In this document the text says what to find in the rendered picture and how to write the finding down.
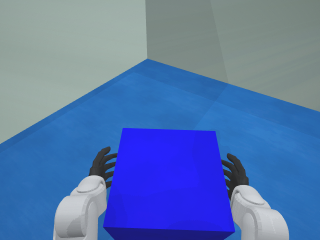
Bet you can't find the robot left hand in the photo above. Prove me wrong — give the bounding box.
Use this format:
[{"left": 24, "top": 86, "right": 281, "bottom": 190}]
[{"left": 88, "top": 146, "right": 118, "bottom": 189}]

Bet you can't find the right robot forearm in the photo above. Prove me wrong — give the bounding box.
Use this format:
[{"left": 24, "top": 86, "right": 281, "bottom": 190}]
[{"left": 230, "top": 185, "right": 289, "bottom": 240}]

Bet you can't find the robot right hand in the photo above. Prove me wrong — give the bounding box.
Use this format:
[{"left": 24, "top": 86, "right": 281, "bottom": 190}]
[{"left": 221, "top": 153, "right": 249, "bottom": 201}]

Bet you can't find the left robot forearm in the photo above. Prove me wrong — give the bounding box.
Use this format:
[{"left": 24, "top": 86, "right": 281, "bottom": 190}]
[{"left": 53, "top": 175, "right": 107, "bottom": 240}]

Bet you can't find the carton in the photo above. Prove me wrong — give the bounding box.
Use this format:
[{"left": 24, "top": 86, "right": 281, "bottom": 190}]
[{"left": 103, "top": 128, "right": 235, "bottom": 240}]

